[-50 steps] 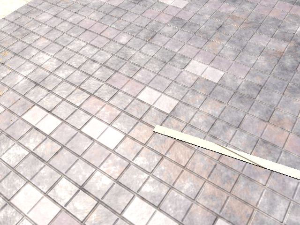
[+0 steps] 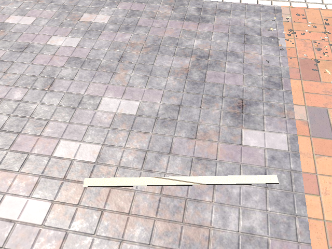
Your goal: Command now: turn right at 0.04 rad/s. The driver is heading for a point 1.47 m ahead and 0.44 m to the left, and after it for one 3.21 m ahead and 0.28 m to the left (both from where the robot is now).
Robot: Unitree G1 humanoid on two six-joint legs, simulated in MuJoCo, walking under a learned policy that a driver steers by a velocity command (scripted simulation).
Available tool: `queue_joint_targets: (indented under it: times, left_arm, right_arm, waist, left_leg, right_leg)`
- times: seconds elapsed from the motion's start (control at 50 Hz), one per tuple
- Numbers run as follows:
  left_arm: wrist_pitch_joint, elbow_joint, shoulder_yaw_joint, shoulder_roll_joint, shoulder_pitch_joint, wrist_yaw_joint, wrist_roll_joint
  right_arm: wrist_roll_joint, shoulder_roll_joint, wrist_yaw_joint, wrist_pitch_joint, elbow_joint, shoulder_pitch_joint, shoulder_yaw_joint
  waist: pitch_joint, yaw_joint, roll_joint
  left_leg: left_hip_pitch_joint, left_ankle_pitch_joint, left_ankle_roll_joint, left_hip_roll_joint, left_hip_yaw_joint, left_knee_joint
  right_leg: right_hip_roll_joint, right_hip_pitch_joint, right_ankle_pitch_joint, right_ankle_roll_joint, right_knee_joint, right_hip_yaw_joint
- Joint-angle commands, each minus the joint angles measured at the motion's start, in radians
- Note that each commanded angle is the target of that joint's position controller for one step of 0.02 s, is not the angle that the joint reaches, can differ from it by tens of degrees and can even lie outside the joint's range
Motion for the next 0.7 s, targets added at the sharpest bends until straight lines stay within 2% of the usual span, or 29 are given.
queue_joint_targets:
  times: [0.02, 0.16, 0.4, 0.42, 0.44, 0.46, 0.48, 0.5, 0.52, 0.54, 0.56, 0.6, 0.64, 0.66, 0.68, 0.7]
  left_arm:
    - [-0.01, 0.001, 0.026, 0.127, 0.022, 0.006, -0.001]
    - [-0.015, 0.079, 0.022, 0.12, 0.029, 0.011, -0.003]
    - [-0.015, 0.182, 0.009, 0.085, 0.081, 0.018, -0.004]
    - [-0.012, 0.192, 0.016, 0.099, 0.112, 0.017, -0.003]
    - [-0.004, 0.192, 0.033, 0.141, 0.133, 0.014, 0.0]
    - [0.003, 0.195, 0.048, 0.172, 0.178, 0.008, 0.005]
    - [0.002, 0.202, 0.062, 0.195, 0.215, 0.004, 0.005]
    - [-0.006, 0.198, 0.065, 0.175, 0.213, 0.002, 0.007]
    - [-0.021, 0.195, 0.065, 0.153, 0.216, 0.0, 0.013]
    - [-0.037, 0.186, 0.071, 0.156, 0.196, -0.001, 0.015]
    - [-0.053, 0.175, 0.077, 0.159, 0.173, -0.003, 0.01]
    - [-0.076, 0.152, 0.084, 0.161, 0.117, -0.004, -0.001]
    - [-0.083, 0.14, 0.09, 0.17, 0.082, -0.009, -0.002]
    - [-0.083, 0.136, 0.093, 0.167, 0.066, -0.012, -0.005]
    - [-0.083, 0.131, 0.094, 0.162, 0.059, -0.015, -0.002]
    - [-0.092, 0.118, 0.086, 0.139, 0.048, -0.02, 0.013]
  right_arm:
    - [0.0, -0.102, -0.006, -0.01, -0.003, 0.004, -0.022]
    - [0.001, -0.094, -0.013, -0.01, 0.084, 0.009, -0.017]
    - [0.001, -0.07, -0.024, -0.007, 0.187, 0.026, -0.003]
    - [-0.001, -0.071, -0.023, -0.006, 0.193, 0.04, -0.005]
    - [-0.007, -0.089, -0.017, -0.001, 0.183, 0.029, -0.014]
    - [-0.019, -0.103, -0.007, 0.004, 0.154, -0.029, -0.02]
    - [-0.024, -0.068, 0.005, 0.0, 0.109, -0.108, -0.013]
    - [-0.025, -0.054, 0.01, -0.011, 0.067, -0.183, -0.009]
    - [-0.022, -0.073, 0.014, -0.025, 0.05, -0.207, -0.018]
    - [-0.023, -0.081, 0.023, -0.041, 0.05, -0.18, -0.025]
    - [-0.02, -0.089, 0.034, -0.057, 0.051, -0.155, -0.031]
    - [-0.01, -0.08, 0.047, -0.07, 0.044, -0.13, -0.036]
    - [-0.001, -0.06, 0.049, -0.064, 0.041, -0.085, -0.037]
    - [0.002, -0.054, 0.044, -0.062, 0.063, -0.007, -0.04]
    - [0.0, -0.067, 0.034, -0.063, 0.097, 0.093, -0.051]
    - [-0.006, -0.107, 0.02, -0.076, 0.145, 0.257, -0.07]
  waist:
    - [0.01, 0.012, -0.039]
    - [0.004, 0.011, -0.012]
    - [0.012, 0.012, -0.016]
    - [-0.03, 0.02, -0.033]
    - [-0.008, 0.033, -0.073]
    - [0.065, 0.067, -0.106]
    - [0.146, 0.096, -0.186]
    - [0.214, 0.114, -0.202]
    - [0.202, 0.108, -0.145]
    - [0.154, 0.08, -0.104]
    - [0.103, 0.059, -0.091]
    - [0.057, 0.026, -0.125]
    - [0.076, -0.008, -0.167]
    - [0.089, -0.047, -0.136]
    - [0.076, -0.088, -0.068]
    - [0.018, -0.159, 0.054]
  left_leg:
    - [0.035, 0.114, 0.015, 0.078, -0.083, -0.043]
    - [0.055, 0.127, 0.018, 0.088, -0.087, -0.048]
    - [0.057, 0.129, 0.025, 0.094, -0.087, -0.042]
    - [0.059, -0.06, 0.034, 0.058, -0.057, -0.008]
    - [-0.011, -0.311, 0.049, 0.009, -0.022, 0.066]
    - [-0.17, -0.448, 0.057, -0.01, -0.017, 0.145]
    - [-0.304, -0.379, 0.051, -0.025, 0.048, 0.259]
    - [-0.413, -0.263, 0.048, 0.023, 0.049, 0.378]
    - [-0.497, -0.235, 0.046, 0.056, 0.013, 0.456]
    - [-0.525, -0.2, 0.043, 0.077, -0.005, 0.479]
    - [-0.504, -0.175, 0.041, 0.087, -0.005, 0.455]
    - [-0.342, -0.147, 0.04, 0.072, 0.025, 0.342]
    - [-0.124, -0.16, 0.049, 0.047, 0.078, 0.209]
    - [0.023, -0.098, 0.05, 0.025, 0.126, 0.137]
    - [0.18, -0.101, 0.048, -0.014, 0.163, 0.107]
    - [0.387, -0.176, 0.058, 0.005, 0.101, 0.077]
  right_leg:
    - [-0.135, -0.07, 0.162, -0.028, -0.095, 0.122]
    - [-0.129, -0.068, 0.176, -0.031, -0.102, 0.112]
    - [-0.122, -0.072, 0.191, -0.028, -0.1, 0.097]
    - [-0.104, -0.059, -0.042, -0.046, -0.115, 0.101]
    - [-0.103, -0.078, -0.371, -0.083, -0.13, 0.143]
    - [-0.157, -0.085, -0.624, -0.133, -0.191, 0.251]
    - [-0.259, -0.073, -0.744, -0.191, -0.279, 0.394]
    - [-0.346, -0.068, -0.671, -0.234, -0.333, 0.484]
    - [-0.369, -0.012, -0.555, -0.246, -0.342, 0.497]
    - [-0.357, 0.053, -0.45, -0.236, -0.323, 0.455]
    - [-0.336, 0.085, -0.371, -0.22, -0.31, 0.394]
    - [-0.271, 0.01, -0.296, -0.181, -0.307, 0.266]
    - [-0.245, -0.162, -0.314, -0.168, -0.29, 0.191]
    - [-0.233, -0.266, -0.334, -0.165, -0.239, 0.164]
    - [-0.209, -0.366, -0.311, -0.163, -0.149, 0.138]
    - [-0.149, -0.483, -0.193, -0.149, 0.096, 0.075]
